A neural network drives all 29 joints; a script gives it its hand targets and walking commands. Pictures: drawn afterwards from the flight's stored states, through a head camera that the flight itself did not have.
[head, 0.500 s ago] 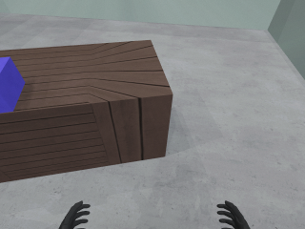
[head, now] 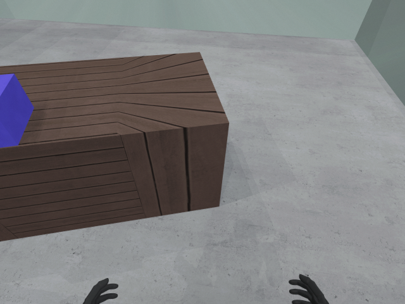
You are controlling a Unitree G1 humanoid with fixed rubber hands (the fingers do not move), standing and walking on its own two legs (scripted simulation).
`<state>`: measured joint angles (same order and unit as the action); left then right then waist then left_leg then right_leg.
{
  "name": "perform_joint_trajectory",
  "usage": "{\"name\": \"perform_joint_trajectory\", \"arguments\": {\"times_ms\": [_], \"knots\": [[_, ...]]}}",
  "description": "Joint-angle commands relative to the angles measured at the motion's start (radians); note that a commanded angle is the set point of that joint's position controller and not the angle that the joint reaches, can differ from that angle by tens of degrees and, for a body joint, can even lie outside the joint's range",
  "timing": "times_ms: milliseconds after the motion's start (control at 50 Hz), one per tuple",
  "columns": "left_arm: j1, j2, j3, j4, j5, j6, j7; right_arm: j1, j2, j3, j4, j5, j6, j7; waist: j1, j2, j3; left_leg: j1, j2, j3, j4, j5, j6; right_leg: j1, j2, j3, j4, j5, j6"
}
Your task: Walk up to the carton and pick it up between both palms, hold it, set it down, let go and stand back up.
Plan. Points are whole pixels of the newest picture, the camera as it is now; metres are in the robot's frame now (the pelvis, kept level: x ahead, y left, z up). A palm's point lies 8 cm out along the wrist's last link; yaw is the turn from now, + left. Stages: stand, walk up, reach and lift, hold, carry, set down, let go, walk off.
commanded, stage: stand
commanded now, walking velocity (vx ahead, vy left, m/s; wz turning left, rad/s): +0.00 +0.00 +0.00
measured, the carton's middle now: out of the picture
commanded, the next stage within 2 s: walk up in 1.00 s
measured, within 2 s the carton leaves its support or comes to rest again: neither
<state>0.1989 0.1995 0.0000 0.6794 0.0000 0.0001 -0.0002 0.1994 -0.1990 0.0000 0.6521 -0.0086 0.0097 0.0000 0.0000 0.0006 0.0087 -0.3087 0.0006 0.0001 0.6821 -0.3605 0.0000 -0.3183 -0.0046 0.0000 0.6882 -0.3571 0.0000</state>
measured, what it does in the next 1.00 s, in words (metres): stands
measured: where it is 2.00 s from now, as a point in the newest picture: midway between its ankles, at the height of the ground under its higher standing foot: outside the picture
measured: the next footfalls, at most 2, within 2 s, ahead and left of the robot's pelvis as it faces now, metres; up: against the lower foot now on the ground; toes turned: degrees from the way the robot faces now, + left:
left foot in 1.58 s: +0.05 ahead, +0.23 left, +0.00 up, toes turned +2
right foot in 1.96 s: +0.11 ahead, +0.08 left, +0.00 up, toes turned +9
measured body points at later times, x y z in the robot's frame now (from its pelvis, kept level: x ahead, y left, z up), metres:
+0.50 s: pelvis +0.00 +0.00 +0.00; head +0.00 +0.00 +0.45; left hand +0.14 +0.24 -0.11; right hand +0.15 -0.24 -0.10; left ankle +0.00 +0.12 -0.72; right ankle +0.01 -0.12 -0.72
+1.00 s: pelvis -0.01 +0.00 +0.00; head -0.02 +0.00 +0.45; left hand +0.11 +0.24 -0.12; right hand +0.12 -0.24 -0.11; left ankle +0.00 +0.12 -0.72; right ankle +0.01 -0.12 -0.72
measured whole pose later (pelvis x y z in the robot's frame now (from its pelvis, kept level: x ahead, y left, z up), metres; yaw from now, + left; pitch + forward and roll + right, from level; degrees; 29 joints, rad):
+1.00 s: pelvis -0.01 +0.00 +0.00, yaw +0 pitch -2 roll +0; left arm 0.20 0.22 0.00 0.82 0.00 -0.02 0.00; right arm 0.20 -0.22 0.00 0.79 -0.01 -0.04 0.00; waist 0.00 0.00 0.01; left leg -0.31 0.00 0.00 0.68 -0.34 0.00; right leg -0.32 0.00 0.00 0.69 -0.34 0.00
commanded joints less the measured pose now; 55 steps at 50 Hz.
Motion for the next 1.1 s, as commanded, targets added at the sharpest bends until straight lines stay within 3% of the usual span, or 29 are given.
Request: {"name": "perform_joint_trajectory", "arguments": {"times_ms": [0, 460, 1080], "knots": [[-0.05, 0.223, 0.083, -0.076, 0.045, -0.04, 0.01, -0.029, -0.217, -0.079, -0.058, -0.032, -0.05, -0.012, 0.0, 0.004, -0.026, 0.009, 0.067, -0.07, -0.134, 0.136, 0.057, 0.008, -0.065, 0.076, -0.138, 0.153, -0.054], [-0.078, 0.285, 0.101, -0.01, 0.033, -0.064, 0.009, -0.051, -0.285, -0.095, 0.001, -0.02, -0.08, -0.015, 0.0, 0.008, -0.044, 0.019, 0.084, -0.091, -0.126, 0.222, 0.072, 0.046, -0.081, 0.092, -0.12, 0.234, -0.069], [-0.097, 0.296, 0.091, 0.101, 0.028, -0.063, 0.004, -0.07, -0.303, -0.086, 0.126, -0.019, -0.08, -0.013, 0.0, 0.01, 0.026, -0.002, 0.092, -0.125, -0.204, 0.108, 0.07, 0.025, -0.085, 0.12, -0.194, 0.135, -0.071]]}}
